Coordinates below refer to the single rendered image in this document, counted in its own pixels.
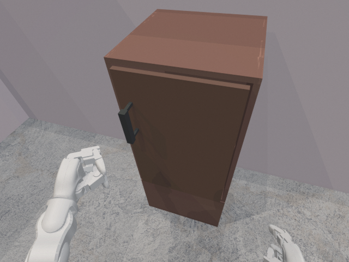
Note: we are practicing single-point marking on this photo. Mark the left robot forearm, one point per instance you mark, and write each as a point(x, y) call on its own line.
point(54, 230)

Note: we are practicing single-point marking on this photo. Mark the handle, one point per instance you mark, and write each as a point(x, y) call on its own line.
point(126, 124)

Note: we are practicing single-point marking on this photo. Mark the robot left hand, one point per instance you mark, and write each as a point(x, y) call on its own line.
point(71, 173)

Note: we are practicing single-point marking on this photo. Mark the cupboard door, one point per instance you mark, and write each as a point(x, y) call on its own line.
point(188, 128)

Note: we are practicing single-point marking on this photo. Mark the robot right hand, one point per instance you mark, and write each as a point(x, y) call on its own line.
point(290, 252)

